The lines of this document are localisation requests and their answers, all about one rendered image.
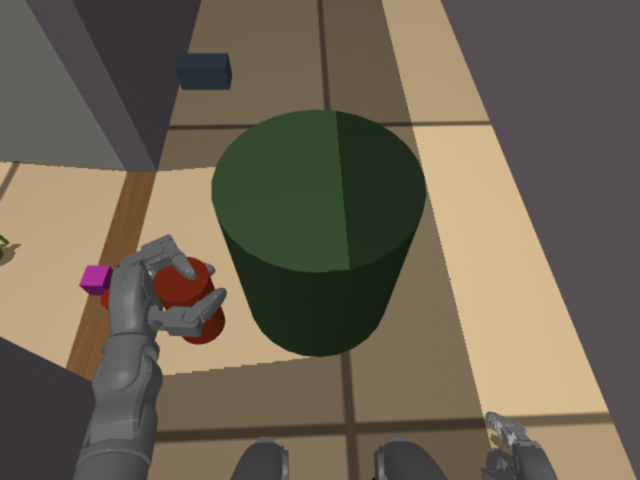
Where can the left robot hand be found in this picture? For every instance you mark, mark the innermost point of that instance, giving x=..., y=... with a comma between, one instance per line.
x=133, y=305

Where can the left robot arm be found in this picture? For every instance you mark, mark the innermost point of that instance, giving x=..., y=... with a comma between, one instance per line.
x=120, y=437

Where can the right robot hand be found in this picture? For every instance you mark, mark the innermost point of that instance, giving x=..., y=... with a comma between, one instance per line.
x=529, y=461

